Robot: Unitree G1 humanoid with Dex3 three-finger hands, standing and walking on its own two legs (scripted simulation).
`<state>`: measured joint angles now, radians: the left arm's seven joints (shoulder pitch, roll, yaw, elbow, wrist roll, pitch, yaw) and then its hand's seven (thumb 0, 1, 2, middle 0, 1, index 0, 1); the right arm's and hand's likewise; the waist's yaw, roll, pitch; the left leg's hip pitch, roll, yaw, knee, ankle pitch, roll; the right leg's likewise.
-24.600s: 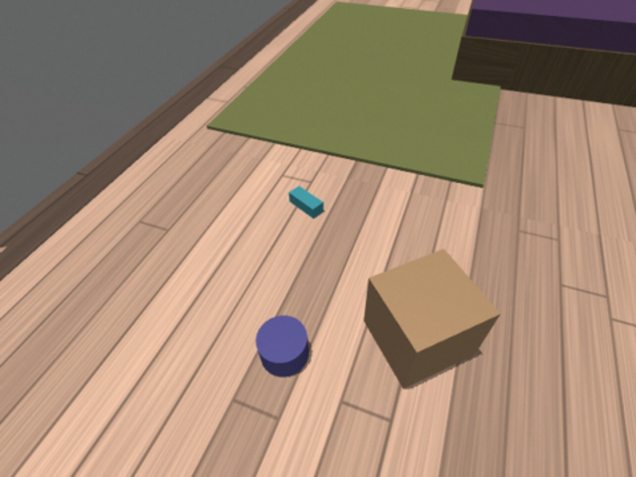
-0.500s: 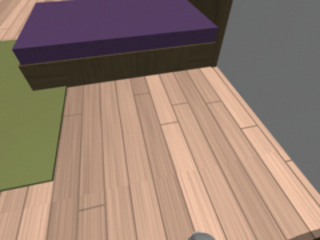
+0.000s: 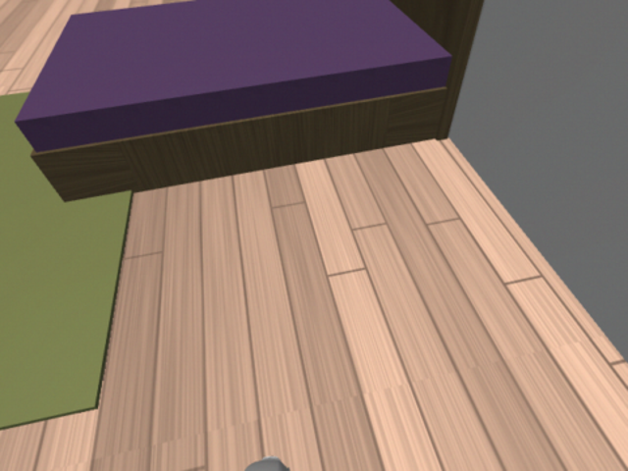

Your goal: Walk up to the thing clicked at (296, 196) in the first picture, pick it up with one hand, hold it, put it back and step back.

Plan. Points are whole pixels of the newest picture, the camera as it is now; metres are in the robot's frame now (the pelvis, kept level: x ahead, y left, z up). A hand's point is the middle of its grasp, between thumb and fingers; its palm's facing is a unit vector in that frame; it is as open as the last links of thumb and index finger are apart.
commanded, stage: walk up
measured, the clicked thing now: out of the picture -0.15 +1.40 -0.74
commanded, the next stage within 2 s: stand in 1.50 s
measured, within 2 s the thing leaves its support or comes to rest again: neither
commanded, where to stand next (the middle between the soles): +0.33 -0.01 m, yaw +0 degrees
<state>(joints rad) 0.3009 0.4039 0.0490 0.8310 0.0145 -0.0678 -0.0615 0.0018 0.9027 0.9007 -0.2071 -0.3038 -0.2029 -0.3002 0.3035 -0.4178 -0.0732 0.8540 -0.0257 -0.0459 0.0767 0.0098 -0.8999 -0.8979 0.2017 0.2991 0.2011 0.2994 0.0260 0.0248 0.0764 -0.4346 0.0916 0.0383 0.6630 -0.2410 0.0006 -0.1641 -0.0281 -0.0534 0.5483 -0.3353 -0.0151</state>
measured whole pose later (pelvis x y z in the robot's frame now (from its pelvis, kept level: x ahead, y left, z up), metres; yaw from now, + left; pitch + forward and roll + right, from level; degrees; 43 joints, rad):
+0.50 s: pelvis +0.19 -0.02 -0.01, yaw -1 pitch -3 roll +0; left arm 0.27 0.41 0.06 0.84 0.01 -0.09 -0.05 0.00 0.91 0.90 -0.20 -0.30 -0.20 -0.30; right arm 0.36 -0.44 -0.05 0.84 -0.01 -0.02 0.03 0.01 -0.90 -0.90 0.20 0.30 0.20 0.30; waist -0.01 0.04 0.09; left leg -0.33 0.05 0.00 1.03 -0.50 0.03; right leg -0.36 -0.04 -0.06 0.69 -0.28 -0.02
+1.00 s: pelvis +0.28 -0.01 -0.01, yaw -1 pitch -3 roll +0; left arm 0.21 0.37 -0.01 0.99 0.00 -0.02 0.00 0.00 0.91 0.90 -0.20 -0.30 -0.20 -0.30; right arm 0.09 -0.36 -0.01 0.93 0.01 0.00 0.02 0.01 -0.90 -0.90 0.20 0.30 0.20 0.30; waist 0.02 0.00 0.10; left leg -0.38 0.05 0.03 0.66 -0.24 -0.02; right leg -0.25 -0.03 -0.01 0.70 -0.40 0.01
